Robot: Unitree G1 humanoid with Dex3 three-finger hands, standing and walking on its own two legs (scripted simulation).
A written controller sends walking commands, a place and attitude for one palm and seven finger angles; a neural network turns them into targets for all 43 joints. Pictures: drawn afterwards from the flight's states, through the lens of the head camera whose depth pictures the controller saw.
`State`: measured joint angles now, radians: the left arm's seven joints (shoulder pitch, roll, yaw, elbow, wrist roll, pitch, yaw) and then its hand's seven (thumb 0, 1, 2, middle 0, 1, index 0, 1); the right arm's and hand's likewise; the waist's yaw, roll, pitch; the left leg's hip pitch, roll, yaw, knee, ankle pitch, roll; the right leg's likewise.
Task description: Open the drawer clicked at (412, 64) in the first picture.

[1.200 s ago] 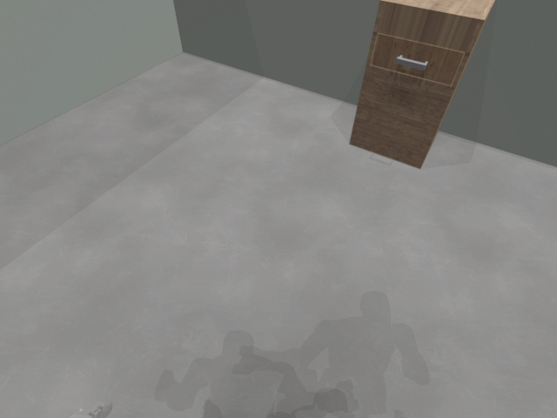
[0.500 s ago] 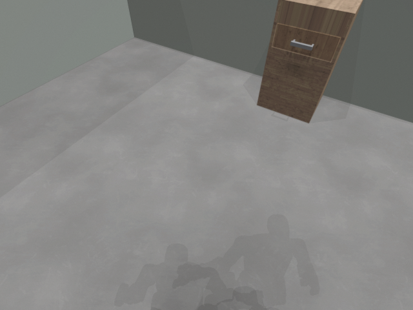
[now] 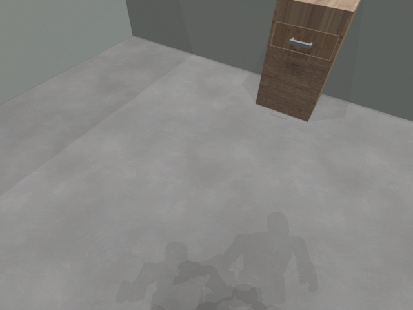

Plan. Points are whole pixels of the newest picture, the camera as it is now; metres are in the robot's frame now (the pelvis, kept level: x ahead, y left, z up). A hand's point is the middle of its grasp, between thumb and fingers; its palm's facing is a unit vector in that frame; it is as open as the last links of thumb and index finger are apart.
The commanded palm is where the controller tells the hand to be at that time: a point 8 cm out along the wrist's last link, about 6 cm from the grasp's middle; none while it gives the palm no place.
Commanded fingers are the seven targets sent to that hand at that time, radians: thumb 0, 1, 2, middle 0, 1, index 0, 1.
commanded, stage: look at it before walking up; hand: left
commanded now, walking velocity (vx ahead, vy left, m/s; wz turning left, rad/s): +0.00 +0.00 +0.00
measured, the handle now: (301, 42) +1.65 -0.51 -0.21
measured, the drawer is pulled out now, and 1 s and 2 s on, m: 0.00 0.00 0.00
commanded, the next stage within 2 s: walk to a spot facing it in 0.24 s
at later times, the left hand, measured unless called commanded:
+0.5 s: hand out of the picture +0.07 +0.23 -0.17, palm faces -0.03 -0.95 -0.30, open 7.4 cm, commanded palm none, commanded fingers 0.00 0.90 0.90 -0.20 -0.30 -0.20 -0.30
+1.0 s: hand out of the picture +0.12 +0.13 -0.17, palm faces -0.14 -0.98 -0.17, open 7.4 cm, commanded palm none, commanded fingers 0.00 0.90 0.90 -0.20 -0.30 -0.20 -0.30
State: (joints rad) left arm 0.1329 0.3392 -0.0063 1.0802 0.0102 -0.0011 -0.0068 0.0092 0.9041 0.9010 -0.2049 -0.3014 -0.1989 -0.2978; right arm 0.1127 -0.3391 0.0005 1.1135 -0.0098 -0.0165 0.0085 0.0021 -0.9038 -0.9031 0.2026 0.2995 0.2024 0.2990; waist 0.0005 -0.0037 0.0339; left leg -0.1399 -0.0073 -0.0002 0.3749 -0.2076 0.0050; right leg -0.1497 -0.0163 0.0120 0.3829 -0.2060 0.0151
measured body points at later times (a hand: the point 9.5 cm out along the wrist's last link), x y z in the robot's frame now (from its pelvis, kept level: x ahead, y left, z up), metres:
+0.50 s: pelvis +0.02 +0.00 +0.00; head +0.01 +0.00 +0.45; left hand +0.07 +0.28 -0.14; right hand +0.09 -0.29 -0.14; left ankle +0.00 +0.12 -0.75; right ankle +0.00 -0.13 -0.75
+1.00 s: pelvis +0.18 -0.04 -0.01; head +0.21 -0.05 +0.44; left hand +0.13 +0.18 -0.15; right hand +0.22 -0.29 -0.16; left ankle +0.29 +0.07 -0.68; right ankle +0.03 -0.12 -0.75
